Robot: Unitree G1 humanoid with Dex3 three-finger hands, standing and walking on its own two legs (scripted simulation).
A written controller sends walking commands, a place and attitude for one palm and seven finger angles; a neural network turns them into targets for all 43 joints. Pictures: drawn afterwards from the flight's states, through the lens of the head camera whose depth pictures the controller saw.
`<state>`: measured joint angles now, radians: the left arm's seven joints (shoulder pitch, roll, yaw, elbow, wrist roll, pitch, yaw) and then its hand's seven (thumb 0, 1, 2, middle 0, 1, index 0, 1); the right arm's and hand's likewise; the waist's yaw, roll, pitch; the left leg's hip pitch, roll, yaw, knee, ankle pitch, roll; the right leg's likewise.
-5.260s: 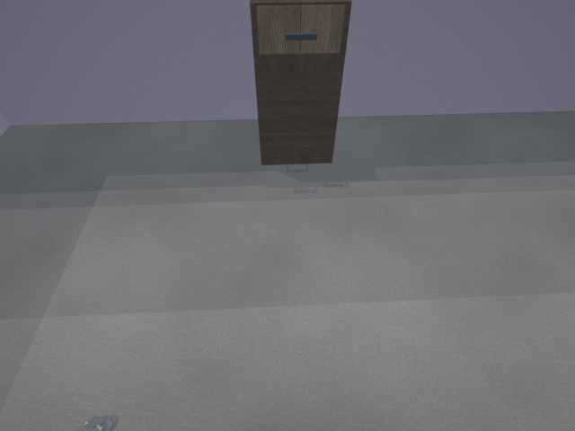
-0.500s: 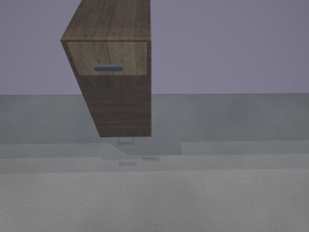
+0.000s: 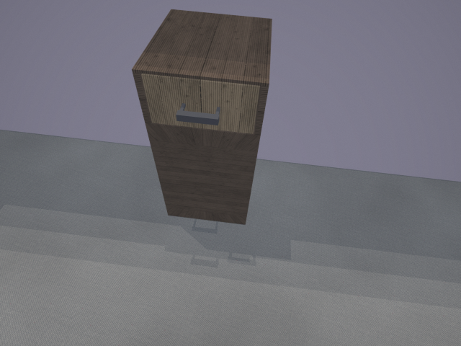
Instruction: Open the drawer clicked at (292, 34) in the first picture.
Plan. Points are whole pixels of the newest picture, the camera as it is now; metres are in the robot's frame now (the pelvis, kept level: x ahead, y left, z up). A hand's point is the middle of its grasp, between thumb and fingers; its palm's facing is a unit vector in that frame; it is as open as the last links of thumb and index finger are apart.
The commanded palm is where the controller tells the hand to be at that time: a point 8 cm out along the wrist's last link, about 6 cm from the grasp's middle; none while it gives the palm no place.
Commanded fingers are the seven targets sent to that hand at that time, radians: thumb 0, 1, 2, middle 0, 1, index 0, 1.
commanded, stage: take the last steps up to it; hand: left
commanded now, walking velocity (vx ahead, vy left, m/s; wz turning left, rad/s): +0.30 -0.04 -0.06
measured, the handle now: (199, 113) +0.74 +0.17 -0.07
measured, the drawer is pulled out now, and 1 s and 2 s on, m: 0.00 0.00 0.00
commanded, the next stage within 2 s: come to a stop and stand still in 0.40 s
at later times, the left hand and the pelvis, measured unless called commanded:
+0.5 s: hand (178, 265) +0.30 +0.15 -0.16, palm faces -0.08 -0.97 -0.22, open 7.3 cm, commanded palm none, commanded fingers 0.00 0.90 0.90 -0.20 -0.30 -0.20 -0.30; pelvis +0.17 -0.02 -0.01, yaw -3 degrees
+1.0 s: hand (153, 284) +0.26 +0.20 -0.18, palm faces +0.03 -0.97 -0.22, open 7.3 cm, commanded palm none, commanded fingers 0.00 0.90 0.90 -0.20 -0.30 -0.20 -0.30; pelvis +0.22 +0.00 +0.00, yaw -2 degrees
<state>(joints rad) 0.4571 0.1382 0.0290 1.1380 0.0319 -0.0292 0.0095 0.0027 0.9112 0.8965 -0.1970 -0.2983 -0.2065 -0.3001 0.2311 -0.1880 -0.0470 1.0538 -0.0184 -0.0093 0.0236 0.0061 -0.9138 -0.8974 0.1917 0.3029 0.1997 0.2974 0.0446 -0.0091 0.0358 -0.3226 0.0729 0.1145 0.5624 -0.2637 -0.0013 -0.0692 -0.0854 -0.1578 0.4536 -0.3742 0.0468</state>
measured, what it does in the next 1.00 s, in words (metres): walks ahead: right foot, then left foot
